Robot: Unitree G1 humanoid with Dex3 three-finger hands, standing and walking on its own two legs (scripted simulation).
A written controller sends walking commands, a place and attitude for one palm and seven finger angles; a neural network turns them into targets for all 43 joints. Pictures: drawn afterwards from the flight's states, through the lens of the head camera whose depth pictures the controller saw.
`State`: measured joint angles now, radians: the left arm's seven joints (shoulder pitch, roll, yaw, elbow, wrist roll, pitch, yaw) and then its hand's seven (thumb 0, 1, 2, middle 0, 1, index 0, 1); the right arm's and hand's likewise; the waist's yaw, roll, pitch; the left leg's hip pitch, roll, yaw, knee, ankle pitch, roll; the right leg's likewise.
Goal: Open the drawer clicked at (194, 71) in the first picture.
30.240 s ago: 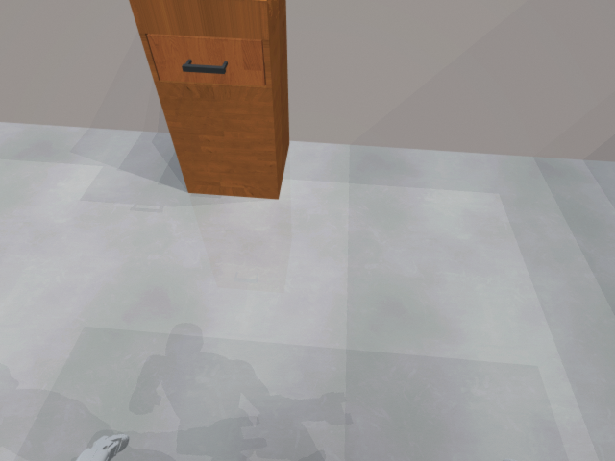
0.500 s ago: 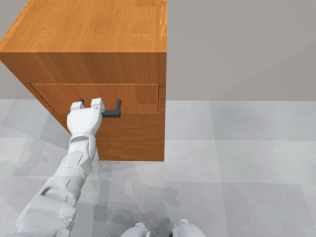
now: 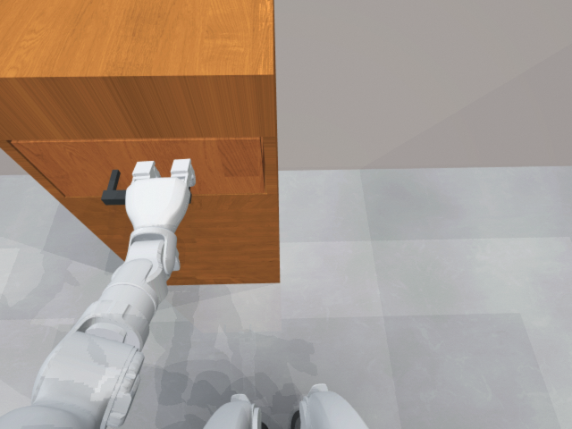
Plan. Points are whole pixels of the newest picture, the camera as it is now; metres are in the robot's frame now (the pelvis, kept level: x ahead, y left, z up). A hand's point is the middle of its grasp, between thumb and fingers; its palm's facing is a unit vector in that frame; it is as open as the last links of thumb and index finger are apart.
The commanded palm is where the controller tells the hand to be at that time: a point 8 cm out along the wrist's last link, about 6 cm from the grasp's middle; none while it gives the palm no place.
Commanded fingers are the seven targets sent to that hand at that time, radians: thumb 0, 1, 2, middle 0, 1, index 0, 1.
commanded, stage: lower the fingers behind the handle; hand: left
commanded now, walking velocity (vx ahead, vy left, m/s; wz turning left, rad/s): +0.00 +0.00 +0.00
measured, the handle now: (149, 186) +0.51 +0.22 -0.05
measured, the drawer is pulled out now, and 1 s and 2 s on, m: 0.00 0.00 0.00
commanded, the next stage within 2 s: lift the fingers back up to retry in 0.72 s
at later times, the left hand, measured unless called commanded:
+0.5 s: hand (169, 220) +0.44 +0.18 -0.04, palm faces +0.03 -0.01 -1.00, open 14.2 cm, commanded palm +0.41 +0.21 -0.02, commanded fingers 0.00 -0.50 0.30 -0.30 -1.20 -0.30 -1.20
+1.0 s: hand (168, 218) +0.44 +0.18 -0.04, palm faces +0.00 -0.03 -1.00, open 14.1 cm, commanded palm +0.41 +0.20 +0.01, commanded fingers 0.00 -0.50 0.30 -0.30 -1.20 -0.30 -1.20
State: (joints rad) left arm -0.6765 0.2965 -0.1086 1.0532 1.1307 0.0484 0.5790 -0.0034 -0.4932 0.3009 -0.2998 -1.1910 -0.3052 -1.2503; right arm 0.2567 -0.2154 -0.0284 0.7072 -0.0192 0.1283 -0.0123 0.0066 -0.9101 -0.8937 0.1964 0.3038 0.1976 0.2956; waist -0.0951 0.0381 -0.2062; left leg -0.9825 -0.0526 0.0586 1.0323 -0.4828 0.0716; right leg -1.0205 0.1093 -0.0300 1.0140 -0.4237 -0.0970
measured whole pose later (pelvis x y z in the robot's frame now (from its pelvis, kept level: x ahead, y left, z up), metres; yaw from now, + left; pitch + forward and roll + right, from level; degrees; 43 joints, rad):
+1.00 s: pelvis -0.02 +0.01 -0.02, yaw +0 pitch +26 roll -1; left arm -0.73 0.33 -0.11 1.03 1.12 0.01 0.54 0.00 -0.49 0.30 -0.31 -1.18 -0.23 -1.28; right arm 0.27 -0.24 -0.02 0.68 -0.01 0.11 -0.03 0.01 -0.91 -0.89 0.20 0.30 0.20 0.30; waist -0.11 0.05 -0.20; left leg -1.10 -0.05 0.06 1.13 -0.48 0.09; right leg -1.12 0.10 -0.05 1.09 -0.42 -0.08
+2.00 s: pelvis +0.01 +0.02 +0.02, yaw +1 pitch +19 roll -1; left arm -0.60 0.30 -0.16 0.95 1.10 -0.01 0.49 0.00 -0.49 0.30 -0.32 -1.20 -0.32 -1.20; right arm 0.26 -0.23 -0.06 0.69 -0.01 0.16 0.00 0.01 -0.91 -0.89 0.20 0.30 0.20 0.30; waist -0.04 0.06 -0.18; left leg -0.80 -0.07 0.04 0.91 -0.45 0.09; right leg -0.82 0.10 -0.03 0.88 -0.40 -0.07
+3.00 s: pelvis +0.00 +0.02 +0.02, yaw +0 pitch +19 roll -1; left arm -0.57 0.27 -0.12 0.91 1.17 -0.06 0.56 0.00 -0.50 0.30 -0.32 -1.20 -0.32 -1.20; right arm 0.23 -0.22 -0.04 0.67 -0.03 0.13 -0.02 0.01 -0.91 -0.89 0.20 0.30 0.20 0.30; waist -0.07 0.04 -0.19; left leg -0.81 -0.07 0.05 0.93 -0.45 0.09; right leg -0.84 0.10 -0.02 0.90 -0.39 -0.08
